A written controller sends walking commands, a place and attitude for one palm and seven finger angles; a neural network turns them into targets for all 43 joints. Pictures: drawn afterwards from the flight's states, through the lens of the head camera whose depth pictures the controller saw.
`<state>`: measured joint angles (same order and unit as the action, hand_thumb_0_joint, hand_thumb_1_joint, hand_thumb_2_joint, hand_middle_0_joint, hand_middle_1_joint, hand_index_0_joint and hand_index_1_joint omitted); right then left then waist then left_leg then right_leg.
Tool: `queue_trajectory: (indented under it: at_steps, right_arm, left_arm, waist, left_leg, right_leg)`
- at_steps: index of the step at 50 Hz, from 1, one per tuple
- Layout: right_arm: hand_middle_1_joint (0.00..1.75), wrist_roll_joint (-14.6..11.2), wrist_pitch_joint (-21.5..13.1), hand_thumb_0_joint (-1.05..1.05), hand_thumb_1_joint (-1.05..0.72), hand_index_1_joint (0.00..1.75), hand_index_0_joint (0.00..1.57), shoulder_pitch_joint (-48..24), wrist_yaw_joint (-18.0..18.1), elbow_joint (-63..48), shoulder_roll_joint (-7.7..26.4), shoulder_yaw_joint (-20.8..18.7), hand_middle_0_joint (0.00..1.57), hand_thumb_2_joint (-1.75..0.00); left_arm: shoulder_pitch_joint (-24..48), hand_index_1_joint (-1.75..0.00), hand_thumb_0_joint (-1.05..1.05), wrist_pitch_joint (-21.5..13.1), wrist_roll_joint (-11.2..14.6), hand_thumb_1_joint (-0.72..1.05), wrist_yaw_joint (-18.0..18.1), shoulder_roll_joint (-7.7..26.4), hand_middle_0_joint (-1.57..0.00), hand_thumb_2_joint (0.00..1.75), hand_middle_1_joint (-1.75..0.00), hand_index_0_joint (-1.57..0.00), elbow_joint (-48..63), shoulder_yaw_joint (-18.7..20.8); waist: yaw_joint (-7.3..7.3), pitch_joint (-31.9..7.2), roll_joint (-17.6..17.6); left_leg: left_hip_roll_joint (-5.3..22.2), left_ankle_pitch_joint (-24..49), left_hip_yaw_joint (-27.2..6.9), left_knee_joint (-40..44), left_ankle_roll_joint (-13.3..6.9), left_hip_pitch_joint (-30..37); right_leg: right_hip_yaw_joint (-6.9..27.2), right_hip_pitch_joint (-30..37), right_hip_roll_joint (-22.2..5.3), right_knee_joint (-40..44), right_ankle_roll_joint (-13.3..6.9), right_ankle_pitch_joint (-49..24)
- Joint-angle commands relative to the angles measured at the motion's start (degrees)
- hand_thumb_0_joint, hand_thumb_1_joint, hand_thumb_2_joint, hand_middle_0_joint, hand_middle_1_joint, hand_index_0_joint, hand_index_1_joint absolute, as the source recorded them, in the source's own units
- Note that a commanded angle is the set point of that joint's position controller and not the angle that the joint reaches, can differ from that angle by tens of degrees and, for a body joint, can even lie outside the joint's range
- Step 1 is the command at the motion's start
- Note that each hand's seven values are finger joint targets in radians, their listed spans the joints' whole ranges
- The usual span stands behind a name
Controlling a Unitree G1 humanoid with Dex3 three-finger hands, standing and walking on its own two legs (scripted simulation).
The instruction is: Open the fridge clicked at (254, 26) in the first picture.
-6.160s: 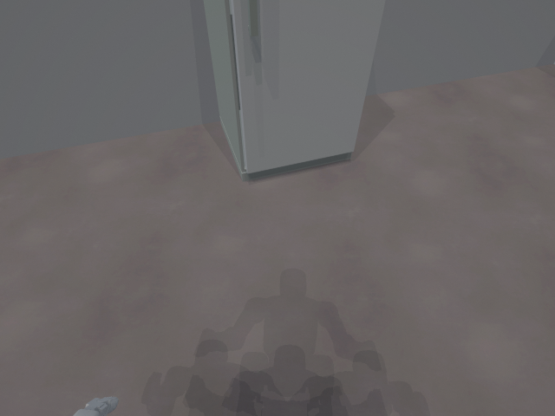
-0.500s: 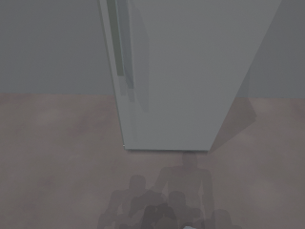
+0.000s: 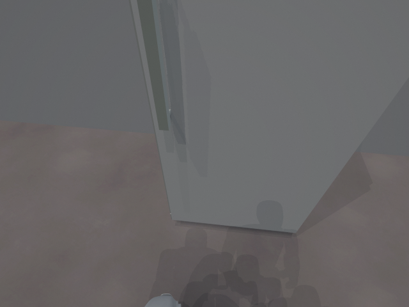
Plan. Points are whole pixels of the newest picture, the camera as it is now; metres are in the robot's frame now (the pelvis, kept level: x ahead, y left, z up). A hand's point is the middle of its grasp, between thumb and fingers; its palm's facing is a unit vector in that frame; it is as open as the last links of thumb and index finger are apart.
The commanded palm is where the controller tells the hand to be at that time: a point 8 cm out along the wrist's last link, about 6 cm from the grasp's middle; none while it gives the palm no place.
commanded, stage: come to a stop and stand still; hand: left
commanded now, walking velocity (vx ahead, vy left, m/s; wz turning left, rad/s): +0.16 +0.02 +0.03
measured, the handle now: (156, 45) +0.56 +0.16 +0.23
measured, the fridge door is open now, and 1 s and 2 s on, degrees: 0 0 0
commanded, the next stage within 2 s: look again from close up in 1.86 s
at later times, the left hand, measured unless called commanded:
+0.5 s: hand out of the picture +0.13 +0.21 -0.17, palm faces +0.03 -0.97 -0.24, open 7.4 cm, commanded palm none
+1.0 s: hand out of the picture +0.05 +0.13 -0.18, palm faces +0.05 -0.98 -0.19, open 7.2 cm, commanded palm none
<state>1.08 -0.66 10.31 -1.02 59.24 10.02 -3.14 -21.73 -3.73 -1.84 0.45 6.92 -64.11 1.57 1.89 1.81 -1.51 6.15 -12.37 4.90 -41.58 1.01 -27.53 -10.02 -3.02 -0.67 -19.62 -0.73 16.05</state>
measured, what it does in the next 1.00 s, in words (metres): steps on the spot: left foot, then right foot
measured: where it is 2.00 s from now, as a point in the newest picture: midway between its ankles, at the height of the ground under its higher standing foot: outside the picture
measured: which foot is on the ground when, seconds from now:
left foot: up 0.00-0.06, down 0.08-0.60, up 0.62-0.86, down 0.88-1.00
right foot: down 0.00-0.08, up 0.10-0.56, down 0.58-1.00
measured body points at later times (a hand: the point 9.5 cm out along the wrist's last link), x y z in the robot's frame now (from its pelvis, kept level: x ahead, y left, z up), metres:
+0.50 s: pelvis +0.06 +0.01 +0.00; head +0.08 +0.02 +0.45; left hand +0.13 +0.26 -0.16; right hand +0.12 -0.23 -0.15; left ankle +0.11 +0.12 -0.74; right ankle +0.06 -0.13 -0.70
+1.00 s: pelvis +0.02 -0.05 +0.00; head +0.02 -0.05 +0.45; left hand +0.05 +0.18 -0.16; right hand +0.01 -0.26 -0.16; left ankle +0.00 +0.08 -0.74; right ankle +0.05 -0.14 -0.74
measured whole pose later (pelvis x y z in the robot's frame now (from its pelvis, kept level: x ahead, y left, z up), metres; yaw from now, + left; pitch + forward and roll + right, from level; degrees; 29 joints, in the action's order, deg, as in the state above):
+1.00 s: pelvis +0.02 -0.05 +0.00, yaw -1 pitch -2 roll +0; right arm 0.6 0.7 16.6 2.0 65.1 6.7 -0.6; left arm -12.9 0.7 -0.5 1.7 9.5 -62.5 1.7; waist 0.7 1.7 0.5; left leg 2.4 -16.2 2.3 -26.0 1.3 -8.2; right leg -5.4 -12.9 0.6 -25.2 -2.3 10.8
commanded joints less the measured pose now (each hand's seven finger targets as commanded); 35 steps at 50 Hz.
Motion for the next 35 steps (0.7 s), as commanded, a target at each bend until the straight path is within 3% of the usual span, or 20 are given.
queue_trajectory:
  at_steps: [1, 2, 3, 4, 5, 6, 8, 11, 16, 19, 23, 26, 27, 28, 29, 30, 31, 32, 33, 35]
  right_arm:
    - [0.3, 0.0, -2.0, 0.0, -0.9, 0.3, 0.2, 0.5, -0.1, -2.4, 1.2, 0.3, 0.2, -0.9]
    - [0.3, 0.2, -2.3, 0.0, -0.9, 0.3, 0.2, 4.8, 0.2, -1.1, 2.5, 0.1, 0.2, -0.9]
    - [0.3, 0.5, -2.8, 0.0, -0.9, 0.3, 0.2, 11.1, 0.7, 0.7, 5.4, -0.5, 0.2, -0.9]
    - [0.3, 0.9, -3.1, 0.0, -0.9, 0.3, 0.2, 15.9, 1.5, 1.6, 10.8, -1.6, 0.2, -0.9]
    - [0.3, 0.1, -2.3, 0.0, -0.9, 0.3, 0.2, 18.4, 1.9, 2.2, 12.2, -1.6, 0.2, -0.9]
    - [0.3, 0.0, -1.9, 0.0, -0.9, 0.3, 0.2, 14.8, 2.4, 2.0, 10.0, -0.8, 0.2, -0.9]
    - [0.3, -0.2, -2.1, 0.0, -0.9, 0.3, 0.2, 5.1, 3.3, -0.1, 5.4, 1.0, 0.2, -0.9]
    - [0.3, -0.5, -1.4, 0.0, -0.9, 0.3, 0.2, 1.8, 3.9, -0.2, 5.0, 0.9, 0.2, -0.9]
    - [0.3, -0.3, 0.5, 0.0, -0.9, 0.3, 0.2, 1.9, 4.4, -1.6, 7.9, -1.1, 0.2, -0.9]
    - [0.3, 0.2, 1.0, 0.0, -0.9, 0.3, 0.2, 0.0, 4.1, -2.6, 8.2, -1.6, 0.2, -0.9]
    - [0.3, 0.6, 1.2, 0.0, -0.9, 0.3, 0.2, 0.4, 3.4, -3.1, 8.5, -2.0, 0.2, -0.9]
    - [0.3, 0.3, 1.5, 0.0, -0.9, 0.3, 0.2, 1.1, 2.8, -2.9, 9.2, -2.3, 0.2, -0.9]
    - [0.3, 0.1, 1.6, 0.0, -0.9, 0.3, 0.2, 1.4, 2.6, -2.8, 8.6, -2.3, 0.2, -0.9]
    - [0.3, -0.4, 1.6, 0.0, -0.9, 0.3, 0.2, 3.0, 2.2, -2.6, 6.9, -2.1, 0.2, -0.9]
    - [0.3, -0.9, 1.9, 0.0, -0.9, 0.3, 0.2, 4.3, 2.0, -3.5, 2.7, -1.3, 0.2, -0.9]
    - [0.3, -0.7, 2.5, 0.0, -0.9, 0.3, 0.2, 0.9, 1.8, -5.0, 2.3, -0.8, 0.2, -0.9]
    - [0.3, -0.7, 3.1, 0.0, -0.9, 0.3, 0.2, 1.2, 1.6, -4.7, 2.4, -1.1, 0.2, -0.9]
    - [0.3, -0.3, 3.7, 0.0, -0.9, 0.3, 0.2, 1.7, 1.7, -4.1, 2.2, -1.0, 0.2, -0.9]
    - [0.3, -0.1, 3.8, 0.0, -0.9, 0.3, 0.2, 2.3, 1.7, -2.8, 2.9, -1.0, 0.2, -0.9]
    - [0.3, -0.3, 3.2, 0.0, -0.9, 0.3, 0.2, 4.8, 1.7, -1.0, 2.8, -0.8, 0.2, -0.9]
  left_arm:
    - [-3.0, -0.3, 0.0, -0.3, 0.5, 0.9, 1.0, 9.5, -0.2, 0.9, -0.3, -0.2, 0.8, 1.8]
    - [-2.6, -0.3, 0.0, -0.1, 0.7, 0.9, 1.0, 9.1, -0.2, 0.9, -0.3, -0.2, 0.6, 1.7]
    - [-2.9, -0.3, 0.0, 0.1, 0.9, 0.9, 1.0, 7.9, -0.2, 0.9, -0.3, -0.2, 0.9, 1.4]
    - [-5.5, -0.3, 0.0, 0.3, 1.5, 0.9, 0.8, 4.9, -0.2, 0.9, -0.3, -0.2, 1.5, 0.9]
    - [-3.8, -0.3, 0.0, 0.3, 1.2, 0.9, 1.0, 4.6, -0.2, 0.9, -0.3, -0.2, 2.8, 0.4]
    - [-2.0, -0.3, 0.0, 0.8, 1.0, 0.9, 1.5, 4.9, -0.2, 0.9, -0.3, -0.2, 2.5, 0.4]
    - [-1.1, -0.3, 0.0, 2.1, 1.3, 0.9, 1.7, 2.9, -0.2, 0.9, -0.3, -0.2, 0.7, 0.1]
    - [-3.1, -0.3, 0.0, 4.2, 1.4, 0.9, 1.9, 3.2, -0.2, 0.9, -0.3, -0.2, -0.3, 0.2]
    - [-0.1, -0.3, 0.0, 7.2, 0.4, 0.9, 1.7, 6.2, -0.2, 0.9, -0.3, -0.2, 3.9, 2.2]
    - [2.5, -0.3, 0.0, 7.6, 0.4, 0.9, 1.5, 6.4, -0.2, 0.9, -0.3, -0.2, 6.3, 2.7]
    - [5.9, -0.3, 0.0, 6.9, 0.6, 0.9, 1.2, 6.0, -0.2, 0.9, -0.3, -0.2, 8.9, 2.2]
    - [4.4, -0.3, 0.0, 5.8, 0.8, 0.9, 1.3, 6.3, -0.2, 0.9, -0.3, -0.2, 8.7, 2.0]
    - [2.6, -0.3, 0.0, 5.1, 0.6, 0.9, 1.3, 7.1, -0.2, 0.9, -0.3, -0.2, 8.1, 2.0]
    - [2.0, -0.3, 0.0, 4.5, 0.2, 0.9, 1.4, 8.9, -0.2, 0.9, -0.3, -0.2, 8.0, 2.0]
    - [4.2, -0.3, 0.0, 3.7, -0.3, 0.9, 1.7, 13.3, -0.2, 0.9, -0.3, -0.2, 8.5, 2.4]
    - [5.5, -0.3, 0.0, 3.8, 0.1, 0.9, 1.6, 15.0, -0.2, 0.9, -0.3, -0.2, 9.1, 2.3]
    - [7.5, -0.3, 0.0, 4.0, 0.0, 0.9, 1.5, 14.8, -0.2, 0.9, -0.3, -0.2, 9.7, 1.8]
    - [9.7, -0.3, 0.0, 3.9, 0.1, 0.9, 1.8, 13.3, -0.2, 0.9, -0.3, -0.2, 9.9, 2.1]
    - [10.9, -0.3, 0.0, 4.1, 0.3, 0.9, 1.8, 12.4, -0.2, 0.9, -0.3, -0.2, 9.7, 1.9]
    - [11.1, -0.3, 0.0, 3.8, 0.6, 0.9, 1.5, 10.5, -0.2, 0.9, -0.3, -0.2, 9.3, 1.3]
  waist:
    - [-0.88, 1.9, 8.7]
    - [-2.92, -0.2, 5.7]
    - [-5.26, -4.2, 0.3]
    - [-6.0, -9.8, -12.0]
    - [-6.47, -10.5, -14.0]
    - [-5.3, -7.5, -8.8]
    - [-1.68, -1.1, -3.9]
    - [-0.57, -1.5, -4.2]
    - [-1.45, -2.8, -5.1]
    - [-1.26, -1.9, -6.7]
    - [-2.21, -2.6, -10.7]
    - [-1.69, -4.7, -10.1]
    - [-0.67, -4.7, -6.4]
    - [-0.83, -5.9, -0.2]
    - [-2.41, -4.2, 13.6]
    - [-0.87, -1.3, 16.5]
    - [-1.5, -1.7, 12.4]
    - [-2.3, -0.8, 16.5]
    - [-2.39, 1.0, 16.0]
    - [-3.17, 1.3, 12.4]
  left_leg:
    - [-2.9, 1.4, 2.2, 9.7, -1.2, 7.3]
    - [-3.6, 5.2, 2.5, 13.8, -1.5, 15.1]
    - [-0.5, 12.7, -1.0, 16.1, -2.7, 25.7]
    - [12.2, 25.0, -15.7, 16.5, -8.1, 37.4]
    - [18.9, 32.0, -22.0, 21.0, -13.4, 37.2]
    - [18.1, 34.4, -18.0, 21.6, -13.5, 31.8]
    - [14.6, 41.9, -11.5, 22.8, -11.1, 18.4]
    - [12.2, 43.0, -6.8, 23.5, -9.5, 16.5]
    - [14.7, 36.1, -8.0, 23.2, -11.8, 17.2]
    - [13.5, 31.1, -6.8, 22.8, -11.4, 16.1]
    - [11.8, 22.8, -7.2, 22.3, -10.5, 16.5]
    - [11.0, 16.4, -7.9, 20.2, -9.0, 15.8]
    - [9.1, 13.8, -6.8, 16.9, -7.0, 14.1]
    - [5.1, 6.9, -4.2, 12.4, -3.9, 12.8]
    - [-0.8, -9.1, 0.0, 6.8, -0.3, 5.8]
    - [-3.1, -18.1, -1.6, 0.8, 0.1, 6.1]
    - [-3.3, -18.3, -3.3, -4.3, -0.1, 8.5]
    - [-2.8, -17.1, -4.7, -6.1, -0.4, 7.8]
    - [-3.1, -14.3, -4.6, -8.7, -0.5, 7.0]
    - [-3.3, -11.6, -4.0, -9.9, -0.3, 6.4]
  right_leg:
    - [7.8, -1.5, -14.5, 0.5, -5.9, -25.2]
    - [6.2, -4.0, -13.0, -5.9, -4.6, -26.1]
    - [4.0, -8.8, -9.7, -16.2, -2.6, -21.0]
    - [-0.1, -20.4, -3.1, -29.5, 0.2, 0.6]
    - [2.5, -25.3, -0.6, -41.7, 0.6, 20.7]
    - [6.6, -25.5, -3.1, -44.6, 0.1, 19.2]
    - [9.4, -19.5, -6.3, -38.9, 2.0, 13.8]
    - [8.9, -14.8, -5.6, -31.4, 3.3, 9.1]
    - [9.8, -20.7, -3.3, -39.5, 3.3, 8.2]
    - [10.3, -22.1, -2.7, -40.2, 3.4, 7.7]
    - [8.2, -18.5, -2.7, -28.7, 2.8, 8.4]
    - [6.6, -11.6, -2.0, -15.9, 2.2, 3.9]
    - [6.2, -7.3, -1.7, -7.5, 2.2, -2.8]
    - [9.2, -4.3, -4.4, -0.1, 1.9, -8.6]
    - [21.5, -4.3, -15.1, 2.9, -1.5, -14.6]
    - [24.0, -12.0, -19.8, 4.7, -6.3, -17.4]
    - [21.2, -16.2, -19.4, 5.8, -8.3, -8.9]
    - [21.3, -17.5, -16.6, 6.8, -7.9, -3.0]
    - [20.5, -17.5, -14.7, 6.8, -7.5, -1.6]
    - [16.9, -14.8, -12.4, 4.9, -7.1, -7.3]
